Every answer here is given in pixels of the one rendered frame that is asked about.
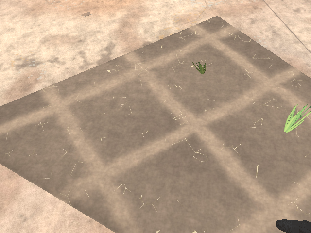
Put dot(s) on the robot right hand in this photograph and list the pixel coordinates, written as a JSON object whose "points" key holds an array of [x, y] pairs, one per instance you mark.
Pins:
{"points": [[294, 226]]}

